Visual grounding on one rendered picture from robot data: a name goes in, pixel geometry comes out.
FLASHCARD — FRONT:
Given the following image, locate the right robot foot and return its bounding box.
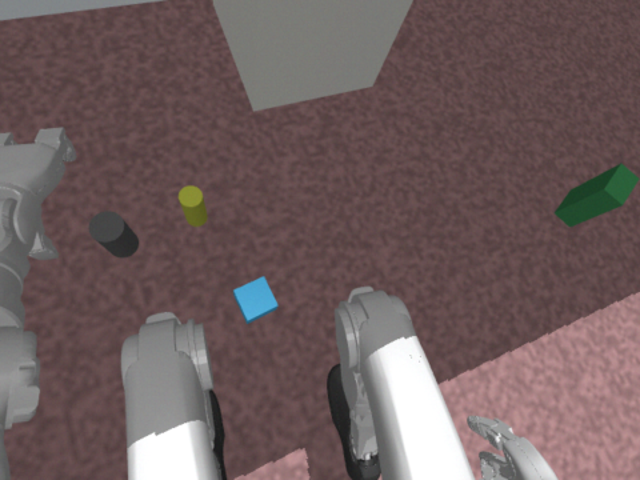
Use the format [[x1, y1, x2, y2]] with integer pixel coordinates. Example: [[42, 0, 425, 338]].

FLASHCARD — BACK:
[[327, 364, 381, 480]]

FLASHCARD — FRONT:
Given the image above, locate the left robot hand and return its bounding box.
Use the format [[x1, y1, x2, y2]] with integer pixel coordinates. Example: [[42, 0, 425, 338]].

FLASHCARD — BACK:
[[0, 127, 77, 260]]

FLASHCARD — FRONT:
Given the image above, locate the left robot foot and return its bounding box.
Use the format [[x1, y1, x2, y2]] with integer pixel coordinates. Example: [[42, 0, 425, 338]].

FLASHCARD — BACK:
[[209, 390, 227, 480]]

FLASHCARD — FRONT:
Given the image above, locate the right robot hand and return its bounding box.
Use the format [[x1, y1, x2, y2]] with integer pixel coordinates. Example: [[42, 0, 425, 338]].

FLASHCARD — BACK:
[[467, 416, 558, 480]]

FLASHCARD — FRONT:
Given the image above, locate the left robot arm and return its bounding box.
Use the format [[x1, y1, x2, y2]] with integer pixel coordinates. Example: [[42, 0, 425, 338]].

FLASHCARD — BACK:
[[0, 182, 42, 480]]

